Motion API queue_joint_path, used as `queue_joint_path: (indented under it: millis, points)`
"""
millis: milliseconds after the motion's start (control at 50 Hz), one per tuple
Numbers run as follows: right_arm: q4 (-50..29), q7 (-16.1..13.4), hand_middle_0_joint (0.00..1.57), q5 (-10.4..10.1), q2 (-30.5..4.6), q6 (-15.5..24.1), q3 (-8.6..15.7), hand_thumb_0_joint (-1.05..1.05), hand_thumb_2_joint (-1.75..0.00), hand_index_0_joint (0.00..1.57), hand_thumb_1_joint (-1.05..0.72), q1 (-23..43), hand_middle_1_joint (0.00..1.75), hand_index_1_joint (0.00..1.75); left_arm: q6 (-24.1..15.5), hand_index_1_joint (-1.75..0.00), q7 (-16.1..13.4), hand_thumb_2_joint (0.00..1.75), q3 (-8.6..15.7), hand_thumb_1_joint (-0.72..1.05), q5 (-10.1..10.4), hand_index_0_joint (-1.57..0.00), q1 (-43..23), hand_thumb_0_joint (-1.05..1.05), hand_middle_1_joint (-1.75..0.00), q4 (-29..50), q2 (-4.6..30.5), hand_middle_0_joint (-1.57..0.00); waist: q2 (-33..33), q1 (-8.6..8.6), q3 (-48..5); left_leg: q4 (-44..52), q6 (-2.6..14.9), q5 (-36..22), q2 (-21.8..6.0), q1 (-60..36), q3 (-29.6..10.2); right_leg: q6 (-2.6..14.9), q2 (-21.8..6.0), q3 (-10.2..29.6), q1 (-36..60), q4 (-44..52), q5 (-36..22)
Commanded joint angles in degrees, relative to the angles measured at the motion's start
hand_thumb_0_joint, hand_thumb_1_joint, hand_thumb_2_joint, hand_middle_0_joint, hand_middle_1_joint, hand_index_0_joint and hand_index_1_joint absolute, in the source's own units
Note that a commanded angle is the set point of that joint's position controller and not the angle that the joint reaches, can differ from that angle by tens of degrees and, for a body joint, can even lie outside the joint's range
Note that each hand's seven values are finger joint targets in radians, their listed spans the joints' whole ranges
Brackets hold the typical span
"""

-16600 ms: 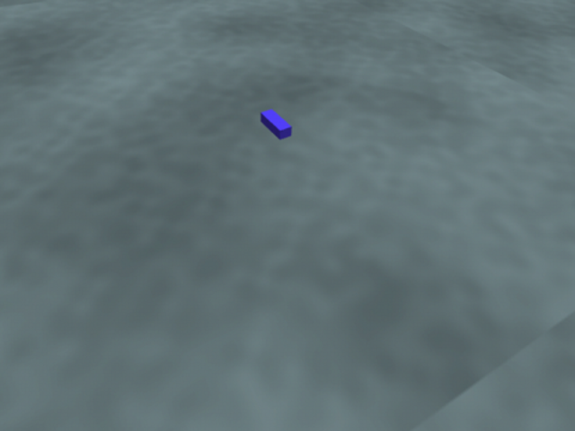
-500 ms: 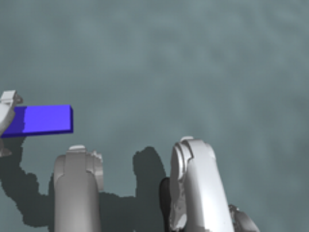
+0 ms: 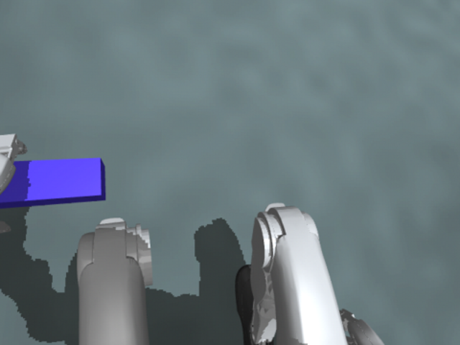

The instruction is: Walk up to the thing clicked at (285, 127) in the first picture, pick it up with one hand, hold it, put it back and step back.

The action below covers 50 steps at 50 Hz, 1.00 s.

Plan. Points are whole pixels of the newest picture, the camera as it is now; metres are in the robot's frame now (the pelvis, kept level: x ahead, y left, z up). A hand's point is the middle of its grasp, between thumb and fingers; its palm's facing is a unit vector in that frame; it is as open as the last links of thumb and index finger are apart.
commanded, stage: rise first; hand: left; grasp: from above
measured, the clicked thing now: (45, 183) +0.42 +0.31 -0.28
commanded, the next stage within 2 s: approach in 0.80 s
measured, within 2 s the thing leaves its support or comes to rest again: neither
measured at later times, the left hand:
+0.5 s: hand out of the picture +0.37 +0.35 -0.16, palm faces -0.45 -0.10 -0.89, open 14.2 cm
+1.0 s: hand out of the picture +0.38 +0.35 -0.16, palm faces -0.44 -0.09 -0.89, open 14.2 cm
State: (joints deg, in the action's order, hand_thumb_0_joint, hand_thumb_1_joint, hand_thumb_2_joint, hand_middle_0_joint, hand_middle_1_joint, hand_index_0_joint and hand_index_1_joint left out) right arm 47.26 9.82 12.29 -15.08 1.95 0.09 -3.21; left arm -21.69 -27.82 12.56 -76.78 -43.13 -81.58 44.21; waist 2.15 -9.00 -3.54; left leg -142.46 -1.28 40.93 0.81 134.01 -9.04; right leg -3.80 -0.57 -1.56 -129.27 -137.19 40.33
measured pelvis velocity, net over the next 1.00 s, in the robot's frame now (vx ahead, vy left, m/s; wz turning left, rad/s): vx -0.01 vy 0.00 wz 0.00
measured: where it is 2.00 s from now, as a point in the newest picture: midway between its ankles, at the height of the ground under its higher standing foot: (195, 343)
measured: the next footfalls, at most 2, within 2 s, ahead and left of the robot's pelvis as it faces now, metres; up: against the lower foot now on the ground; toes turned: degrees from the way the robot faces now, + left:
none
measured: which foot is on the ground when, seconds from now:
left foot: down 0.00-1.00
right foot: down 0.00-1.00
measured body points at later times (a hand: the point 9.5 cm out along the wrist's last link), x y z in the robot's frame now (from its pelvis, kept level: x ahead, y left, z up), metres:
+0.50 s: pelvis +0.00 +0.00 +0.00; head +0.21 +0.08 +0.39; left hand +0.39 +0.35 -0.11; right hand +0.10 -0.28 -0.11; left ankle +0.07 +0.13 -0.28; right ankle +0.10 -0.14 -0.28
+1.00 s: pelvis -0.01 +0.00 +0.01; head +0.20 +0.09 +0.40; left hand +0.40 +0.35 -0.10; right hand +0.10 -0.27 -0.10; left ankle +0.07 +0.13 -0.28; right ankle +0.10 -0.14 -0.28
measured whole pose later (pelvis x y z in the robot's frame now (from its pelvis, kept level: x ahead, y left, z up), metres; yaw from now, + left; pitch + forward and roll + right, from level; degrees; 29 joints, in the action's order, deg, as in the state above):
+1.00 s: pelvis -0.01 +0.00 +0.01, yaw +0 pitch +31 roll -8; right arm 46.2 9.4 11.1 -15.1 2.5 -1.0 -3.7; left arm -21.6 -25.9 10.0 -77.2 -45.1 -81.7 44.5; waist 1.7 -9.1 -4.5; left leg -141.0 -0.9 39.3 1.1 133.4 -8.7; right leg -3.6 -0.7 -1.5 -128.3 -135.6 39.1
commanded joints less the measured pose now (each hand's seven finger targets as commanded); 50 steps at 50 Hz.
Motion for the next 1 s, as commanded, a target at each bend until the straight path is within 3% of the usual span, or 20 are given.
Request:
queue_joint_path:
  millis: [0,180,220,240,300,380,440,520,540,560,640,700,760,800,820,860,880,920,940,980]
  points:
    - [-1.34,-0.97,0.20,0.04,-14.43,0.24,4.33,0.00,-0.90,0.20,-0.91,-8.64,0.30,0.30,-0.84,-1.04,-1.64,1.06,0.60,-0.60,0.75,-0.05,-13.23,0.00,-1.02,4.83,14.73,-0.06,-15.40,0.28,-34.77,16.08,2.74,-10.44,0.94,-29.43,6.82,4.96,2.04,-7.36,13.60,12.05,-10.93]
    - [-1.70,-1.07,0.20,-0.13,-14.65,0.51,4.15,0.00,-0.90,0.20,-0.91,-8.31,0.30,0.30,-0.51,-1.05,-2.70,1.06,2.22,-0.60,0.40,-0.05,-14.80,0.00,-1.03,8.07,17.15,-0.06,-17.18,1.23,-37.84,16.70,2.58,-11.45,0.92,-31.54,6.98,4.88,1.90,-7.35,14.30,11.90,-11.68]
    - [-1.48,-1.00,0.20,-0.04,-14.32,0.57,3.99,0.00,-0.90,0.20,-0.91,-8.29,0.30,0.30,-0.15,-1.05,-2.18,1.06,0.52,-0.60,0.14,-0.05,-14.80,0.00,-1.04,5.75,15.61,-0.06,-16.90,0.29,-35.16,16.71,2.74,-9.61,1.11,-29.56,7.29,4.91,2.03,-7.18,13.74,12.76,-10.45]
    - [-1.96,-1.13,0.20,-0.27,-14.72,0.61,4.16,0.00,-0.90,0.20,-0.91,-8.35,0.30,0.30,0.09,-1.05,-2.15,1.07,1.85,-0.60,0.43,-0.05,-14.51,0.00,-1.03,5.90,16.85,-0.07,-15.73,0.75,-36.10,16.83,2.76,-9.63,1.11,-29.80,7.13,5.06,2.01,-7.21,14.12,13.04,-10.43]
    - [-1.93,-1.11,0.20,0.03,-14.70,0.76,3.86,0.00,-0.90,0.20,-0.91,-8.64,0.30,0.30,0.64,-1.05,-1.61,1.07,1.34,-0.61,0.86,-0.05,-14.31,0.00,-1.03,5.97,16.39,-0.06,-14.62,0.24,-35.94,16.13,3.07,-10.12,1.18,-29.21,7.42,4.76,1.84,-6.94,15.57,13.31,-11.36]
    - [-2.01,-1.19,0.20,-0.42,-14.56,0.75,3.96,0.00,-0.90,0.20,-0.91,-8.91,0.30,0.30,0.49,-1.05,-0.64,1.07,1.87,-0.60,1.56,-0.05,-14.25,0.00,-1.02,8.98,17.29,-0.07,-17.12,1.60,-37.71,17.08,2.80,-10.50,1.23,-30.74,7.43,4.92,1.75,-6.93,15.83,13.05,-11.14]
    - [-2.06,-1.30,0.20,-0.78,-14.29,0.56,4.03,0.00,-0.90,0.20,-0.91,-8.71,0.30,0.30,0.36,-1.05,0.39,1.07,0.12,-0.61,1.50,-0.05,-14.10,0.00,-1.03,7.38,15.66,-0.06,-15.82,0.83,-35.47,16.98,2.79,-9.14,1.21,-29.42,7.30,5.19,1.94,-6.90,14.77,13.41,-10.06]
    - [-2.36,-1.52,0.20,-0.90,-14.70,0.41,4.26,0.00,-0.90,0.20,-0.91,-8.88,0.30,0.30,-0.39,-1.06,0.64,1.06,1.59,-0.60,1.36,-0.05,-14.15,0.00,-1.04,9.18,17.87,-0.06,-15.70,1.41,-37.15,16.92,2.74,-10.54,1.12,-30.12,7.35,5.25,1.93,-6.55,16.08,13.77,-11.47]
    - [-2.05,-1.44,0.20,-0.73,-14.73,0.34,4.17,0.00,-0.90,0.20,-0.91,-9.34,0.30,0.30,-0.32,-1.05,0.73,1.06,1.68,-0.60,1.29,-0.05,-13.12,0.00,-1.03,7.24,17.66,-0.07,-15.24,0.83,-35.90,16.57,2.77,-10.72,1.12,-29.51,7.32,5.23,1.89,-6.58,16.03,13.52,-11.68]
    - [-2.53,-1.30,0.20,-0.84,-14.39,0.51,3.94,0.00,-0.90,0.20,-0.91,-8.88,0.30,0.30,-0.50,-1.06,0.92,1.06,-0.16,-0.59,1.65,-0.05,-14.11,0.00,-1.04,7.65,15.24,-0.06,-14.91,0.44,-35.25,16.65,2.75,-10.70,1.05,-29.39,7.29,5.19,1.92,-6.66,15.61,13.55,-11.71]
    - [-2.09,-1.60,0.20,-1.14,-14.50,0.38,4.17,0.00,-0.90,0.20,-0.91,-9.53,0.30,0.30,-1.24,-1.06,0.72,1.06,1.05,-0.60,1.74,-0.05,-15.36,0.00,-1.04,11.07,16.71,-0.07,-17.42,1.63,-37.39,17.39,2.50,-10.71,1.00,-31.51,7.22,5.13,1.82,-6.84,15.33,13.59,-11.01]
    - [-2.01,-1.50,0.20,-1.27,-14.35,0.30,3.88,0.00,-0.90,0.20,-0.91,-9.14,0.30,0.30,-1.05,-1.06,0.42,1.06,0.21,-0.60,1.45,-0.05,-14.74,0.00,-1.04,8.29,15.74,-0.06,-17.56,0.97,-34.59,18.21,2.53,-8.96,1.16,-30.28,6.93,5.18,1.83,-7.28,13.60,13.52,-9.43]
    - [-2.06,-1.47,0.20,-1.30,-14.53,0.33,3.82,0.00,-0.90,0.20,-0.91,-9.08,0.30,0.30,-0.97,-1.06,0.37,1.07,-0.46,-0.60,0.66,-0.05,-15.97,0.00,-1.04,8.43,15.85,-0.06,-17.39,0.69,-35.48,18.07,2.51,-8.73,1.18,-30.75,6.93,5.30,1.90,-7.33,13.55,13.66,-9.45]
    - [-1.99,-1.44,0.20,-1.22,-14.46,0.47,3.59,0.00,-0.90,0.20,-0.91,-9.43,0.30,0.30,-0.69,-1.06,0.14,1.07,-0.31,-0.61,0.56,-0.04,-15.57,0.00,-1.04,7.80,15.81,-0.06,-16.03,0.59,-35.32,17.73,2.68,-9.44,1.31,-30.09,7.08,5.26,1.83,-7.04,14.53,13.80,-10.20]
    - [-2.53,-1.42,0.20,-1.23,-14.84,0.54,3.74,0.00,-0.90,0.20,-0.91,-9.26,0.30,0.30,-0.77,-1.06,-0.08,1.06,1.09,-0.60,0.72,-0.05,-16.27,0.00,-1.04,9.22,17.13,-0.06,-16.33,0.94,-36.94,17.86,2.70,-10.50,1.14,-31.22,6.80,4.98,1.74,-7.29,14.98,13.31,-10.98]
    - [-2.98,-1.49,0.20,-1.29,-14.78,0.66,3.81,0.00,-0.90,0.20,-0.91,-8.53,0.30,0.30,-0.60,-1.06,-0.10,1.06,0.80,-0.60,0.54,-0.05,-16.40,0.00,-1.04,8.96,17.50,-0.06,-17.29,1.25,-37.63,18.05,2.60,-9.63,1.17,-31.40,7.07,5.27,1.91,-7.09,14.66,13.83,-10.35]
    - [-2.32,-1.42,0.20,-1.20,-14.57,0.65,3.68,0.00,-0.90,0.20,-0.91,-9.43,0.30,0.30,-0.43,-1.04,-0.02,1.14,0.20,-0.61,0.57,-0.02,-16.41,0.00,-0.99,8.30,16.21,-0.07,-17.28,0.74,-36.73,18.26,2.54,-9.65,1.17,-31.76,7.02,5.19,1.82,-7.26,14.27,13.56,-10.20]
    - [-3.02,-1.53,0.20,-1.40,-14.81,0.79,3.67,0.00,-0.90,0.20,-0.90,-8.14,0.30,0.30,-0.22,-1.07,-0.07,1.04,0.12,-0.58,0.69,-0.06,-16.52,0.00,-1.06,7.20,16.80,-0.06,-16.66,0.60,-35.78,18.25,2.63,-8.04,1.10,-30.08,6.95,5.37,1.95,-7.33,13.35,13.97,-8.93]
    - [-2.16,-1.51,0.20,-1.19,-14.36,0.86,3.45,0.00,-0.90,0.20,-0.90,-9.04,0.30,0.30,-0.08,-1.06,0.18,1.04,-1.68,-0.58,0.71,-0.05,-16.97,0.00,-1.05,6.68,14.32,-0.06,-16.00,-0.26,-34.70,17.87,2.76,-8.03,1.27,-29.50,7.17,5.19,1.87,-7.09,13.45,14.33,-9.24]
    - [-2.55,-1.56,0.20,-1.36,-15.03,0.95,3.76,0.00,-0.90,0.20,-0.90,-9.21,0.30,0.30,-0.11,-1.07,0.16,1.04,-1.24,-0.57,0.56,-0.06,-17.89,0.00,-1.06,6.73,15.14,-0.06,-15.64,-0.82,-35.17,17.93,2.76,-8.02,1.11,-29.70,6.78,5.17,1.87,-7.29,13.48,14.20,-9.26]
